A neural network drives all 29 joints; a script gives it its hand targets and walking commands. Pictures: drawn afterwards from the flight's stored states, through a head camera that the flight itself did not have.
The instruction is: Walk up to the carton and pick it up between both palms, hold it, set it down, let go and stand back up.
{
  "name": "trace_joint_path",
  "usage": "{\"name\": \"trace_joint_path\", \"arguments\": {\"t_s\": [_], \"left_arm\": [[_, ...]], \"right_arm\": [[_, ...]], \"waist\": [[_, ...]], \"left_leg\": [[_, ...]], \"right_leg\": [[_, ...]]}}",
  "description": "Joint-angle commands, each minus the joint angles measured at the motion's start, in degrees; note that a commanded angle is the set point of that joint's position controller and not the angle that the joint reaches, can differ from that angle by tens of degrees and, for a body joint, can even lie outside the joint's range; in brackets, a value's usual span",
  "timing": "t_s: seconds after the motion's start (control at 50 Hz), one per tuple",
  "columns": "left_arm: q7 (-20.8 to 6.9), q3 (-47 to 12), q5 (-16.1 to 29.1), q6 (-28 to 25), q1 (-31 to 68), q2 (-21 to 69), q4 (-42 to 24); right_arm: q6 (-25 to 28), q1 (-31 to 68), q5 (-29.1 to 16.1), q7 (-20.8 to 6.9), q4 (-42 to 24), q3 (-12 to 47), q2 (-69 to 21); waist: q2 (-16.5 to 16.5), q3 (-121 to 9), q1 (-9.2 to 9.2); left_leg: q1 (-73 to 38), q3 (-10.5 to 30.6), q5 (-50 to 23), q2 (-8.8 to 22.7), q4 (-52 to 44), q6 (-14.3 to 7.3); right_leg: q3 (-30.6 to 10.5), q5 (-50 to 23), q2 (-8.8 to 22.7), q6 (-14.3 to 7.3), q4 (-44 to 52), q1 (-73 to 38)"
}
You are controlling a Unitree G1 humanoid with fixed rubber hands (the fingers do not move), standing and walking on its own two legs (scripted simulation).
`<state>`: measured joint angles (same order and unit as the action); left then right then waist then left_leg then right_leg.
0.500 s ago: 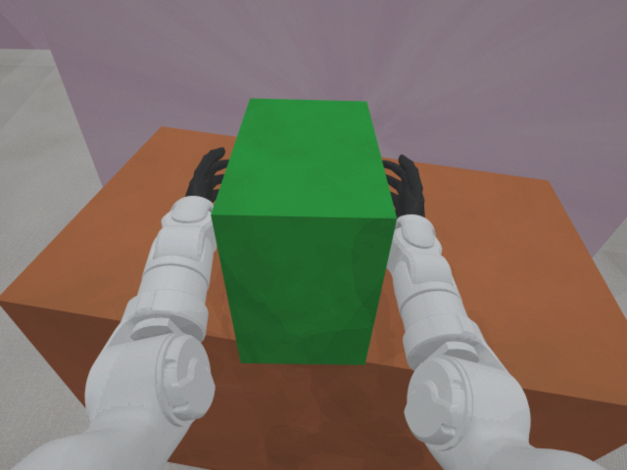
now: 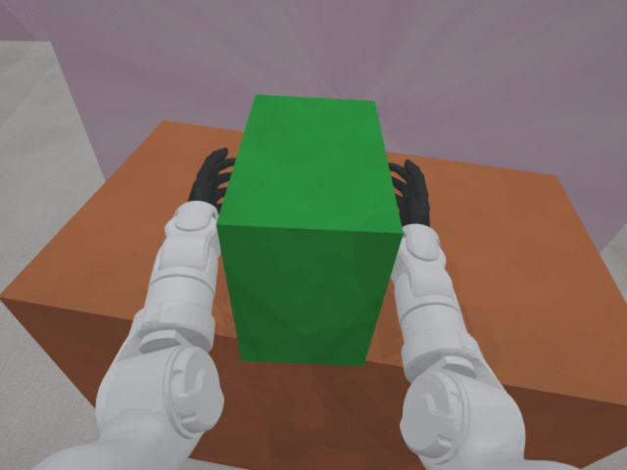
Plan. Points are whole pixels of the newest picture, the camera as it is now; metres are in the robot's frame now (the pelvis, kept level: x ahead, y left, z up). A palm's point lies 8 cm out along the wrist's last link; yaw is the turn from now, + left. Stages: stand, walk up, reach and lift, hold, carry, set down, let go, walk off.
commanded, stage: set down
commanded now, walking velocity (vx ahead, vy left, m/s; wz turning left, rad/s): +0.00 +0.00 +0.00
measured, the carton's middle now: (309, 229) +0.44 +0.00 +0.09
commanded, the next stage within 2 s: none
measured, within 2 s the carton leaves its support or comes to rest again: neither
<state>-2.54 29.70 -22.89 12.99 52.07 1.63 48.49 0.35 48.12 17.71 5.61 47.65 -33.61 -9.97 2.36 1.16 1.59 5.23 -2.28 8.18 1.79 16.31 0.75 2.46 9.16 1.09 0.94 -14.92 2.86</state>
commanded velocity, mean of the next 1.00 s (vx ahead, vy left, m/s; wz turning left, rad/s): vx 0.00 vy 0.00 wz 0.00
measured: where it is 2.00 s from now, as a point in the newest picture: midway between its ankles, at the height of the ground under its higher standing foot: outside the picture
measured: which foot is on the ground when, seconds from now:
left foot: down 0.00-1.00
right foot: down 0.00-1.00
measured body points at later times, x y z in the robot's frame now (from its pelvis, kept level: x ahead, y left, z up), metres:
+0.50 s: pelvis +0.00 +0.00 +0.00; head +0.01 +0.02 +0.45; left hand +0.44 +0.14 +0.14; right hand +0.41 -0.13 +0.14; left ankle +0.01 +0.12 -0.75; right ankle -0.01 -0.12 -0.75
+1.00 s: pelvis +0.00 +0.01 +0.00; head +0.01 +0.02 +0.45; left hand +0.44 +0.14 +0.14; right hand +0.41 -0.13 +0.14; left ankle +0.01 +0.12 -0.75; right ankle -0.01 -0.12 -0.75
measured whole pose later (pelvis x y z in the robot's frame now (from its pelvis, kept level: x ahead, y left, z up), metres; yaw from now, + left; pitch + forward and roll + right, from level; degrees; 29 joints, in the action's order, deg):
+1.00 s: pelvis +0.00 +0.01 +0.00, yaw -1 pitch -3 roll +0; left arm -5.2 33.9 -26.7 9.1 50.9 4.7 42.8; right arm 3.5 46.0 20.6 2.6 41.3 -34.1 -11.8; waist 2.6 4.7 1.0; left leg 4.6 -3.8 8.1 1.7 15.6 0.2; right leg 1.1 8.6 1.3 1.3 -14.4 2.9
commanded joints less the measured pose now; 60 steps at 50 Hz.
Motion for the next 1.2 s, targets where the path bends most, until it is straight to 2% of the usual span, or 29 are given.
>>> {"name": "trace_joint_path", "arguments": {"t_s": [0.0,0.06,0.1,0.14,0.16,0.24,0.26,0.32,0.4,0.42,0.52,0.56,0.6,0.62,0.64,0.7,0.72,0.74,0.78,0.8,0.84,0.88,0.92,0.94,0.98,1.04,1.08,1.14,1.18], "left_arm": [[-6.58,-10.80,1.66,-2.43,27.37,23.34,0.01],[-7.32,-9.67,0.85,-1.22,25.17,22.53,0.30],[-7.32,-10.14,1.30,-1.65,24.88,23.17,-0.58],[-7.54,-9.05,-0.05,-2.11,24.50,22.04,-0.65],[-7.85,-8.11,-1.15,-2.01,23.54,20.73,0.16],[-8.45,-7.90,-1.28,-2.08,20.97,21.73,0.22],[-8.31,-8.19,-1.16,-2.46,21.98,21.88,-0.86],[-7.49,-9.48,-1.84,-2.53,22.88,23.40,-3.25],[-8.03,-8.46,-1.72,-2.52,21.22,22.38,-0.51],[-8.12,-8.01,-2.38,-2.39,20.15,22.30,0.20],[-8.02,-7.26,-3.34,-1.63,17.52,22.93,-0.45],[-7.95,-7.21,-2.92,-2.15,20.00,22.17,-1.50],[-7.29,-7.91,-3.14,-2.66,19.22,22.27,-1.37],[-7.25,-7.11,-3.53,-2.65,18.84,22.31,-1.31],[-7.46,-5.64,-4.27,-2.22,17.74,20.68,-0.43],[-8.20,-5.68,-4.64,-1.43,16.32,21.88,-1.35],[-8.17,-6.08,-4.45,-1.47,15.89,21.88,-1.44],[-8.21,-6.16,-3.67,-2.12,17.07,21.42,-1.06],[-7.67,-6.85,-4.36,-2.98,17.02,21.88,-2.36],[-7.50,-6.74,-3.85,-3.15,18.25,21.40,-1.81],[-7.17,-7.78,-3.72,-2.96,18.29,22.23,-1.87],[-7.19,-6.75,-3.87,-3.02,17.27,21.30,-0.88],[-7.06,-5.48,-5.12,-2.07,15.15,20.39,-0.39],[-7.25,-5.00,-4.56,-2.04,16.38,19.42,-0.58],[-6.59,-6.07,-3.25,-3.19,17.90,20.47,-2.66],[-6.62,-5.15,-3.87,-3.36,18.24,18.47,-0.33],[-6.28,-4.86,-3.32,-3.96,17.97,17.03,-0.09],[-5.27,-4.21,-3.11,-4.16,16.72,13.31,-0.65],[-3.61,-2.75,-1.61,-4.09,17.09,5.01,-1.17]], "right_arm": [[2.08,31.03,1.74,-7.37,-0.87,16.10,-23.16],[1.44,29.75,2.53,-7.56,-1.84,14.92,-21.98],[2.53,30.10,2.48,-7.44,-3.96,16.01,-21.96],[2.29,28.81,2.40,-7.17,-3.33,16.85,-23.87],[1.60,26.82,2.13,-6.94,-2.28,17.69,-24.25],[1.85,25.69,2.76,-6.82,-4.42,17.23,-23.40],[1.97,25.69,2.70,-6.91,-4.42,17.37,-24.06],[2.41,23.75,3.78,-7.51,-3.16,15.57,-23.09],[2.72,24.35,3.14,-7.61,-2.89,15.75,-22.47],[2.61,24.59,2.93,-7.67,-3.29,16.36,-22.76],[1.72,20.82,3.55,-7.97,-2.55,15.27,-21.53],[2.11,23.09,3.85,-8.30,-3.63,15.53,-21.98],[2.74,22.98,4.20,-8.66,-4.32,15.54,-21.62],[2.38,21.11,4.69,-8.59,-3.03,14.97,-21.61],[1.76,20.06,4.32,-8.66,-1.99,14.63,-20.82],[1.11,18.39,4.68,-8.46,-2.30,13.36,-19.83],[1.62,18.97,4.71,-8.51,-3.18,14.00,-20.21],[2.11,20.12,4.55,-8.53,-3.20,14.58,-20.48],[2.63,19.78,4.38,-8.49,-4.14,15.82,-21.24],[2.73,20.32,4.85,-8.49,-3.53,14.94,-21.11],[2.55,20.39,5.07,-8.55,-3.83,14.56,-20.38],[2.52,18.95,4.88,-8.46,-2.80,14.21,-19.87],[1.39,17.15,4.73,-8.39,-1.62,13.22,-18.10],[1.04,17.77,4.75,-8.41,-1.52,13.08,-17.74],[2.28,19.97,4.08,-8.72,-3.95,13.59,-18.38],[1.84,19.73,5.35,-8.56,-2.72,13.10,-17.99],[1.30,17.83,5.45,-8.46,-1.93,12.26,-16.07],[1.06,16.92,3.98,-7.75,-2.21,11.55,-11.42],[0.56,16.21,1.73,-6.51,-1.99,10.67,-3.88]], "waist": [[-1.08,-18.33,-0.33],[-0.45,-15.08,-0.06],[-0.16,-19.31,-0.98],[-0.44,-18.16,-1.04],[0.31,-15.61,-1.92],[-0.90,-14.73,-0.99],[-0.66,-14.34,-1.51],[-3.82,-15.16,-0.35],[-1.69,-13.69,-0.89],[-1.43,-12.21,-1.77],[-1.90,-11.21,-0.70],[-0.79,-11.56,-1.62],[-1.41,-13.32,-1.79],[-1.47,-11.91,-1.14],[-1.17,-9.19,-1.93],[-2.20,-6.58,-0.90],[-1.86,-7.60,-1.41],[-0.97,-9.07,-0.86],[-1.89,-10.50,-1.90],[-1.45,-12.18,-1.86],[-2.32,-11.59,-1.13],[-2.75,-10.64,-1.40],[-3.20,-7.35,-0.33],[-2.29,-7.31,-1.68],[-3.41,-11.21,-1.68],[-0.72,-11.21,-1.92],[-0.93,-10.66,-1.02],[-2.03,-8.99,-1.03],[-1.72,-9.58,-1.69]], "left_leg": [[-6.34,-4.81,-14.05,-3.04,-0.51,0.24],[-5.35,-5.12,-10.20,-2.90,-1.96,-0.30],[-6.13,-5.62,-12.11,-2.77,-0.84,-0.58],[-3.66,-6.24,-10.42,-3.37,-1.32,-1.08],[-1.78,-6.61,-8.64,-3.39,-2.46,-1.97],[-1.55,-6.34,-8.47,-3.24,-2.66,-1.36],[-2.51,-6.15,-8.75,-3.21,-2.49,-1.54],[-7.16,-6.53,-12.81,-2.77,-1.26,-0.11],[-5.91,-6.39,-11.35,-2.64,-1.09,-0.81],[-4.98,-6.38,-10.14,-2.82,-1.50,-0.97],[-5.33,-6.39,-9.54,-2.54,-1.93,-1.16],[-3.85,-6.80,-7.19,-2.79,-2.56,-1.42],[-4.37,-6.64,-8.37,-2.78,-2.31,-1.55],[-4.51,-6.53,-8.59,-2.57,-2.40,-1.65],[-4.11,-6.57,-7.53,-2.71,-2.89,-1.91],[-4.99,-6.67,-6.06,-2.34,-3.37,-1.31],[-4.67,-6.53,-7.93,-2.26,-2.95,-1.25],[-5.55,-6.49,-9.52,-2.22,-1.89,-1.48],[-5.71,-6.92,-12.44,-2.44,-1.48,-1.34],[-6.28,-6.95,-11.04,-2.39,-1.52,-1.11],[-7.12,-7.04,-10.58,-2.52,-0.97,-0.96],[-5.11,-6.36,-10.70,-2.52,-0.98,-1.32],[-6.70,-6.41,-9.68,-2.18,-1.26,-0.83],[-5.86,-6.55,-7.84,-2.44,-1.62,-1.17],[-4.56,-6.42,-9.94,-2.10,-1.29,-0.89],[-5.38,-6.71,-7.93,-2.32,-1.30,-1.73],[-4.77,-6.52,-7.19,-2.19,-1.72,-1.48],[-4.94,-6.75,-9.61,-2.22,-1.40,-1.23],[-4.83,-7.14,-8.60,-2.62,-1.11,-1.44]], "right_leg": [[4.23,-15.38,-2.87,3.15,-0.21,-6.62],[4.36,-10.86,-3.02,3.23,0.33,-6.23],[4.86,-13.09,-2.85,3.27,0.12,-5.54],[3.62,-15.51,-2.06,3.89,-0.25,-8.78],[3.08,-16.43,-1.72,4.21,-0.41,-11.30],[3.50,-13.57,-2.00,3.91,-0.14,-9.68],[3.77,-13.00,-2.16,3.73,0.02,-7.84],[4.73,-10.98,-2.66,3.11,0.89,-3.38],[4.29,-9.28,-2.69,3.04,1.02,-3.92],[4.14,-8.71,-2.75,3.07,1.08,-4.87],[4.39,-7.16,-2.92,2.31,1.83,-3.98],[4.56,-5.22,-2.46,2.47,2.14,-4.40],[4.37,-6.62,-2.45,2.28,1.27,-3.71],[4.37,-7.48,-2.52,2.57,1.43,-3.89],[3.83,-5.91,-2.56,2.44,1.84,-4.73],[3.87,-1.49,-2.51,2.48,3.16,-2.87],[3.90,-3.31,-2.60,2.26,2.96,-2.98],[4.08,-4.71,-2.77,2.63,2.27,-2.07],[4.31,-8.23,-2.86,2.63,1.58,-3.62],[4.47,-6.62,-2.91,2.55,1.77,-3.40],[4.56,-5.23,-2.97,2.28,1.92,-0.85],[3.79,-6.21,-2.73,2.45,1.74,-1.83],[3.93,-3.17,-3.02,2.26,2.47,0.00],[3.72,-1.61,-3.14,2.15,2.97,0.03],[3.93,-3.76,-2.87,2.04,2.03,-0.62],[3.69,-2.90,-3.02,2.41,2.15,-1.07],[3.63,-2.66,-3.00,2.33,2.11,-0.40],[3.58,-3.16,-3.27,2.51,2.11,-1.03],[2.94,-2.65,-3.49,2.79,1.92,0.87]]}}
